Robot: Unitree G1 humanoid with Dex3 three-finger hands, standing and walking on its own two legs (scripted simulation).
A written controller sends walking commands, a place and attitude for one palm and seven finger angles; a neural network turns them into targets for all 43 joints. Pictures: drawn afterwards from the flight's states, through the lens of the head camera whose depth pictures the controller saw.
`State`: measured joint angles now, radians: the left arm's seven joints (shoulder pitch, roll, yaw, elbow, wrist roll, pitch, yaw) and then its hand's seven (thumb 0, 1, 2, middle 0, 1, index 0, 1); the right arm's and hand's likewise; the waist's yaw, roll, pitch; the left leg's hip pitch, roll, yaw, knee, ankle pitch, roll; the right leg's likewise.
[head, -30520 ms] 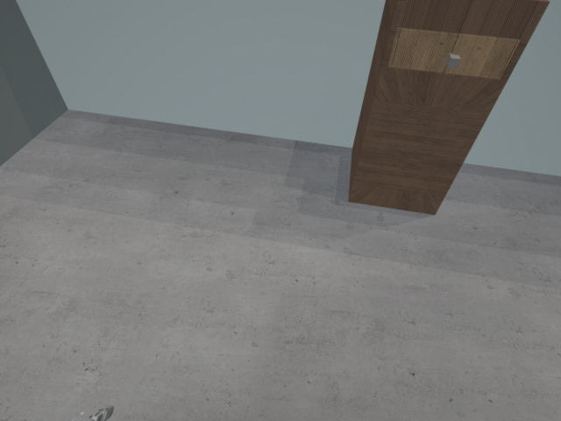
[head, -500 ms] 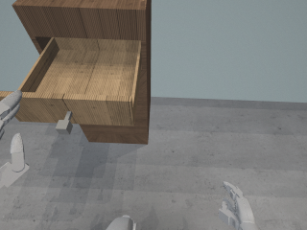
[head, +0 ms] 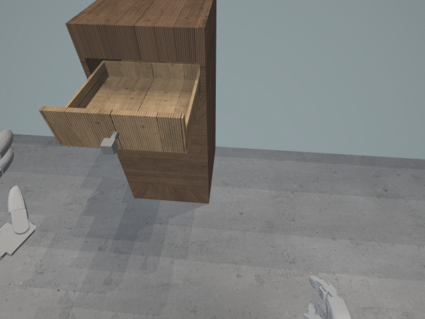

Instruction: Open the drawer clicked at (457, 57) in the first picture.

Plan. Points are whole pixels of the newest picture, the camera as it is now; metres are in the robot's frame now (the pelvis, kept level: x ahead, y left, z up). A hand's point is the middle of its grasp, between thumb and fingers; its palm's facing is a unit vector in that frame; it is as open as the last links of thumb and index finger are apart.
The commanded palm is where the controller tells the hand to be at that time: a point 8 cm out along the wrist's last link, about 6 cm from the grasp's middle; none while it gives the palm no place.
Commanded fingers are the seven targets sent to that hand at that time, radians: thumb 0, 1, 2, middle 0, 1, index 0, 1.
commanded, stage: stop stepping back and stand still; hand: left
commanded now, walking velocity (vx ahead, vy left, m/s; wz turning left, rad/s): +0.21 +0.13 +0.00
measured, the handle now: (111, 141) +0.54 +0.31 +0.00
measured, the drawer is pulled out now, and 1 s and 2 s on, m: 0.30 0.30 0.30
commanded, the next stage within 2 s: let the arm hang, fingers relaxed in 0.58 s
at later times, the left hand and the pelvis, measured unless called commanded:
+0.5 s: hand (24, 271) +0.14 +0.23 +0.18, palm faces +0.46 -0.77 -0.44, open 7.4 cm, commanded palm +0.08 +0.26 +0.19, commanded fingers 0.00 0.90 0.90 -0.20 -0.30 -0.20 -0.30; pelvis -0.04 -0.02 +0.00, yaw +3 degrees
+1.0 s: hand out of the picture +0.03 +0.17 -0.17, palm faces +0.11 -0.98 -0.18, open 7.1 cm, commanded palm none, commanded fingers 0.00 0.90 0.90 -0.20 -0.30 -0.20 -0.30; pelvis -0.02 -0.01 -0.01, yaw +6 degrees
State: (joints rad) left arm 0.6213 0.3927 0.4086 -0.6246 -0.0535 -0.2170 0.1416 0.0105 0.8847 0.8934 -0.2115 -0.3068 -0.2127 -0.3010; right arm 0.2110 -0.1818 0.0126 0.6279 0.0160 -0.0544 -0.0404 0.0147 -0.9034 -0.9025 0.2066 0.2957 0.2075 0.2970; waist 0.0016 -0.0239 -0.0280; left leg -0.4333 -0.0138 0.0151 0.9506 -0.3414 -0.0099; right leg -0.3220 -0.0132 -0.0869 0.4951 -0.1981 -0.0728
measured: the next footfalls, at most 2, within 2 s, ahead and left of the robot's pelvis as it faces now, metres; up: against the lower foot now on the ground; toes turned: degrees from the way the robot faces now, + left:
left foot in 0.16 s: -0.03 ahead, +0.13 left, +0.00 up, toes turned +5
right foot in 0.36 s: +0.03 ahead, -0.11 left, +0.00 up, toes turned +7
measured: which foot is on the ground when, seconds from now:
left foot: up 0.00-0.14, down 0.16-0.36, up 0.38-0.66, down 0.68-1.00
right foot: down 0.00-0.16, up 0.18-0.34, down 0.36-1.00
